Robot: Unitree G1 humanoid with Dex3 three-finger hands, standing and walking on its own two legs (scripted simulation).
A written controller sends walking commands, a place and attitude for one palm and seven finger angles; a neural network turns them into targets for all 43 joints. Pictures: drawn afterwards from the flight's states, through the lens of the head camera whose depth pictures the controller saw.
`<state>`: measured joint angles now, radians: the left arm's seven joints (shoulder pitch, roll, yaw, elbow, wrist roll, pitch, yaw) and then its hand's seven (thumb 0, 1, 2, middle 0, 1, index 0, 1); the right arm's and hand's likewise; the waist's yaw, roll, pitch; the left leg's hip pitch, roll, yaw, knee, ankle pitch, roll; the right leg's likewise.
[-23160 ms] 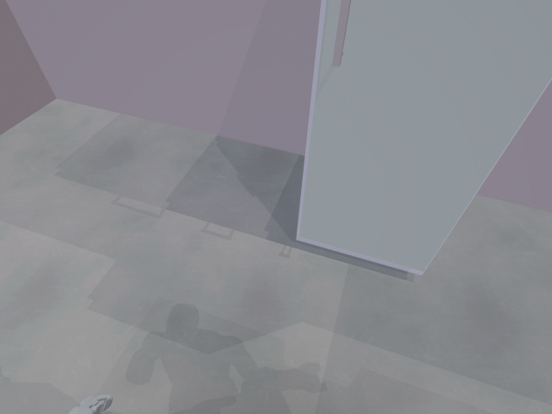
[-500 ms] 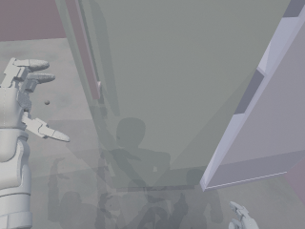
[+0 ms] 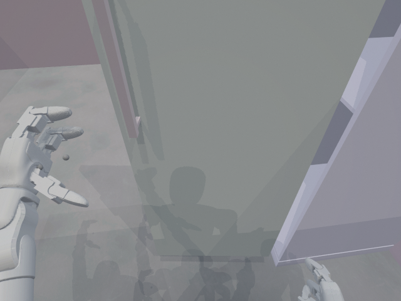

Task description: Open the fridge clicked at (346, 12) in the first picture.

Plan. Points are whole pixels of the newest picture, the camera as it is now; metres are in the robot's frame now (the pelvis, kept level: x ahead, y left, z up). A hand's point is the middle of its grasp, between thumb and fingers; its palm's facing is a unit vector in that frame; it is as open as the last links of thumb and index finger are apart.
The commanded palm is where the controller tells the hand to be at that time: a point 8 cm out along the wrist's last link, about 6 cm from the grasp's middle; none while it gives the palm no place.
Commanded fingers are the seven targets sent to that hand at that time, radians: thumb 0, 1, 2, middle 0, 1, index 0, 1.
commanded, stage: draw the hand back to the body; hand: left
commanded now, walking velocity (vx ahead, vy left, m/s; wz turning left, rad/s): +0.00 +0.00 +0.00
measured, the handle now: (120, 62) +0.44 +0.22 +0.28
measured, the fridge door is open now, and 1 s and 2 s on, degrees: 82 82 82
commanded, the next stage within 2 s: step back with the hand held close in 1.46 s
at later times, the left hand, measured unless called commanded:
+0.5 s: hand (57, 182) +0.23 +0.27 +0.17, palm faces +0.37 -0.91 -0.21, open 14.2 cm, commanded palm +0.18 +0.30 +0.19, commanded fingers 0.00 -0.12 0.41 -0.23 -0.89 -0.23 -0.89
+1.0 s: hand (52, 186) +0.23 +0.27 +0.17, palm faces +0.43 -0.83 -0.35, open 9.6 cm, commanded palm +0.17 +0.31 +0.19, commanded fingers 0.00 0.79 0.85 -0.20 -0.36 -0.20 -0.36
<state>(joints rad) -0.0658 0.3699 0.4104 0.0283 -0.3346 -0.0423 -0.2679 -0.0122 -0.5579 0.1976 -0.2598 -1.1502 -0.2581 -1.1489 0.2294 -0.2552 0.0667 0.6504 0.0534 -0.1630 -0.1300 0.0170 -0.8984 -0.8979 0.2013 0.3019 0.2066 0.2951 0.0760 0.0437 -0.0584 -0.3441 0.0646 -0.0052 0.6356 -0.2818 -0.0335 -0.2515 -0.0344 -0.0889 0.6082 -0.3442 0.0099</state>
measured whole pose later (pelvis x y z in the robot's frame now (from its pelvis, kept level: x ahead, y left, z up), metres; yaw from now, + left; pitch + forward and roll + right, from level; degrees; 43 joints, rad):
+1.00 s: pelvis +0.02 +0.02 +0.02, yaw -2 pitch -4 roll +0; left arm 0.41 0.33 0.34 -0.33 -0.07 -0.08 0.10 0.00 0.44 0.68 -0.23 -0.57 -0.22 -0.56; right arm 0.22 -0.23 0.03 0.67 -0.02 -0.17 -0.10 0.02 -0.90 -0.90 0.20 0.30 0.21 0.30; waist 0.07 0.04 0.00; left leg -0.13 0.04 0.05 0.44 -0.23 -0.01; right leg -0.06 -0.06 -0.04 0.42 -0.28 0.04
